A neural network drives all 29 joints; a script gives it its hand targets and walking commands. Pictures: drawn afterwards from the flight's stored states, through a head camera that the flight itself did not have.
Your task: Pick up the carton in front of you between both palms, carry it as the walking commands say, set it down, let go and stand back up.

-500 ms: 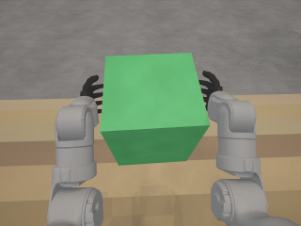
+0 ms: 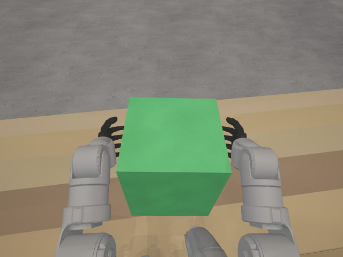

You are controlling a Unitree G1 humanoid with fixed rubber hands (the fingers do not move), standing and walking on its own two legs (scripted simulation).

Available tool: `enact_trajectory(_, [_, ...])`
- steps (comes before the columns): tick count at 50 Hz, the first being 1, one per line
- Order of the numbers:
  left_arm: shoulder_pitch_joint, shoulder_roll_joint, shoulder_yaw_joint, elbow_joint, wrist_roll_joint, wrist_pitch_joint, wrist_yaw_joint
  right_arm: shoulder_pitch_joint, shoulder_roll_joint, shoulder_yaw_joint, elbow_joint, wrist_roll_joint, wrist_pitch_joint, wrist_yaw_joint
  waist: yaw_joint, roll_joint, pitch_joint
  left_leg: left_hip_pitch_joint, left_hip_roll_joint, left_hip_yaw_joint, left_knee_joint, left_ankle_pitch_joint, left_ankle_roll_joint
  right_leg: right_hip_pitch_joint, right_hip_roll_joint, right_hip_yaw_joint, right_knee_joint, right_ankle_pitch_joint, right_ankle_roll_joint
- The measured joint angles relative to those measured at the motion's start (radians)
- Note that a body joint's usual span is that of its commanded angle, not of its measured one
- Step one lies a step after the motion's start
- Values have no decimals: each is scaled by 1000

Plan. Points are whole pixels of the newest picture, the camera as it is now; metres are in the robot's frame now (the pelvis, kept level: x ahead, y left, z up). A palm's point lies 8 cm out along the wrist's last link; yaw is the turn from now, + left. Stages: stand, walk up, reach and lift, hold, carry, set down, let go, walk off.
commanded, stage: carry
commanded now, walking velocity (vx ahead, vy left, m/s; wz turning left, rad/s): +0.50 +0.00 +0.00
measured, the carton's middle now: (171, 160) +0.35 -0.04 -0.02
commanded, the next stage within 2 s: none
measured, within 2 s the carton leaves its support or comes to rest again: neither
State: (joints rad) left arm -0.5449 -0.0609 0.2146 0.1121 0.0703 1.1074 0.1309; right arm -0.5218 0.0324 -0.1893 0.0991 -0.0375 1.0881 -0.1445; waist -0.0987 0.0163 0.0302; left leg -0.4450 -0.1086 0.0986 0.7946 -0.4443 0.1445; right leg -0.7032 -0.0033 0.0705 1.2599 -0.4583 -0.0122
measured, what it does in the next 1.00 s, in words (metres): goes down: right foot 0.11 m lower, then left foot 0.11 m lower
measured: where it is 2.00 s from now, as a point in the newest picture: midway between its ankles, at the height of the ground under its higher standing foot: (152, 119)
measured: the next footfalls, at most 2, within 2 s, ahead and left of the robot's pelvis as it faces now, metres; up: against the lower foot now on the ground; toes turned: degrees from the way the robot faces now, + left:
right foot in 0.22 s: +0.35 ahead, -0.08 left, -0.11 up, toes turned -1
left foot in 0.64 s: +0.66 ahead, +0.04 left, -0.22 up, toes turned +0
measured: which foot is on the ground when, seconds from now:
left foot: down 0.00-0.24, up 0.26-0.62, down 0.64-1.00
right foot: up 0.00-0.20, down 0.22-0.66, up 0.68-1.00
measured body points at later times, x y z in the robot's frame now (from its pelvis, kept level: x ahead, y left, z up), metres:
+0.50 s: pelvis +0.38 -0.04 -0.11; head +0.42 -0.04 +0.34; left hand +0.72 +0.15 -0.03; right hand +0.76 -0.15 -0.04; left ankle +0.50 +0.11 -0.78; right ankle +0.31 -0.08 -0.81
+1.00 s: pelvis +0.76 -0.01 -0.25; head +0.80 +0.00 +0.19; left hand +1.13 +0.11 -0.18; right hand +1.11 -0.19 -0.17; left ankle +0.62 +0.04 -0.92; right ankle +0.94 -0.12 -0.95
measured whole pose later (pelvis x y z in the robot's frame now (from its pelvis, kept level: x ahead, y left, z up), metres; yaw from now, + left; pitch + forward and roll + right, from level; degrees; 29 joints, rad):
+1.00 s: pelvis +0.76 -0.01 -0.25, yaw +1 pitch +4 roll +1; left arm -0.51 -0.05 0.24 0.03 0.09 1.13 0.13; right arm -0.61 0.00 -0.14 0.19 0.03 1.06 -0.17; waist -0.14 -0.03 0.00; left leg -0.29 -0.13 0.04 0.95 -0.72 0.13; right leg -0.68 0.00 -0.01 0.63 0.22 -0.05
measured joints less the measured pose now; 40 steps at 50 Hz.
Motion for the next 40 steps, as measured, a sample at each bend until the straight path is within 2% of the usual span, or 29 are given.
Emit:
enact_trajectory(2, [34,-14,11,-33,12,-13,-4,10,-3,13,6,28,-23,-11,-24,-4,15,32,1,-4,21,-56,-3,-49,-19,-7,-103,112,-8])
enact_trajectory(4, [67,-20,15,-71,20,-31,-7,9,-4,26,14,47,-51,-16,-43,-8,21,64,0,-20,51,-119,-6,-67,-25,-28,-242,316,-20])
enact_trajectory(6, [97,-21,16,-111,24,-47,-10,6,-2,39,18,57,-78,-17,-57,-24,16,106,-6,-34,88,-194,-12,-34,-17,-53,-456,509,-22])
enact_trajectory(9, [126,-24,8,-158,31,-65,-12,1,-5,51,9,70,-100,-17,-57,-50,-12,169,-18,-38,190,-316,-17,80,10,-111,-733,710,-32])
enact_trajectory(10, [124,-26,1,-165,36,-67,-12,-1,-12,50,2,75,-101,-15,-43,-57,-21,179,-11,-22,268,-259,-30,133,18,-137,-781,769,-44])
enact_trajectory(11, [114,-31,-10,-162,43,-68,-10,0,-24,46,-7,79,-99,-9,-15,-61,-31,166,-1,-3,394,-200,-37,194,27,-156,-797,726,-65])
enact_trajectory(12, [98,-32,-21,-159,49,-69,-5,-9,-37,43,-10,82,-100,-5,21,-51,-36,126,17,-2,549,-186,-53,225,48,-155,-767,528,-79])
enact_trajectory(13, [83,-27,-28,-151,49,-70,-1,-23,-44,38,-4,81,-101,1,51,-32,-35,74,30,-31,680,-186,-74,221,75,-152,-702,364,-90])
enact_trajectory(14, [72,-15,-37,-137,40,-66,1,-28,-43,33,0,76,-96,3,79,-25,-38,20,35,-63,758,-174,-85,218,94,-151,-645,247,-107])
enact_trajectory(16, [67,10,-51,-108,7,-43,11,-20,-26,26,0,48,-67,4,127,-29,-47,-81,56,-108,766,-113,-96,218,107,-159,-571,198,-134])
enact_trajectory(20, [53,43,-63,-46,-56,-16,24,7,11,1,-16,-7,-17,8,189,-32,-48,-225,113,-149,471,-18,-121,270,108,-157,-512,64,-125])
enact_trajectory(21, [43,48,-67,-34,-67,-16,26,10,14,-4,-25,-15,-11,9,201,-30,-43,-252,123,-151,410,41,-120,287,108,-155,-506,40,-125])
enact_trajectory(24, [12,58,-78,-14,-91,-24,31,19,19,-17,-66,-31,-1,11,229,-19,-35,-309,139,-144,250,293,-104,336,109,-138,-474,-42,-124])
enact_trajectory(28, [-27,59,-86,-8,-106,-35,32,25,18,-30,-133,-44,15,13,246,11,-51,-257,122,-103,-112,619,-92,413,119,-116,-400,-189,-112])
enact_trajectory(30, [-44,61,-82,-1,-107,-31,29,19,18,-30,-140,-51,22,14,239,22,-74,-192,103,-62,-231,747,-78,448,122,-119,-323,-269,-108])
enact_trajectory(31, [-48,66,-77,4,-106,-28,25,10,20,-26,-129,-56,23,14,223,29,-84,-144,94,-39,-254,776,-69,453,117,-139,-240,-270,-93])
enact_trajectory(32, [-49,77,-69,7,-106,-21,19,-6,24,-17,-109,-64,27,13,197,36,-93,-79,87,-16,-283,775,-51,443,109,-161,-119,-165,-96])
enact_trajectory(33, [-55,92,-62,14,-107,-14,10,-23,30,-9,-88,-72,29,12,162,25,-105,-28,72,-6,-270,614,-33,411,94,-165,27,-128,-80])
enact_trajectory(34, [-67,99,-59,29,-103,-12,6,-42,28,1,-66,-76,30,3,131,12,-113,-5,49,-11,-232,390,-25,361,88,-144,154,-128,-61])
enact_trajectory(35, [-79,100,-53,45,-97,-9,3,-56,19,6,-42,-70,31,2,102,0,-115,-5,27,-14,-181,231,-20,305,82,-114,241,-127,-46])
enact_trajectory(37, [-80,85,-46,60,-73,13,2,-67,-6,14,-1,-40,43,-1,56,-8,-114,-19,4,-5,-87,172,-3,193,64,-59,280,-73,-33])
enact_trajectory(40, [-54,46,-26,57,-26,45,2,-60,-35,26,51,11,55,-8,11,-6,-98,-4,-11,-4,0,31,5,61,20,-13,96,-23,-12])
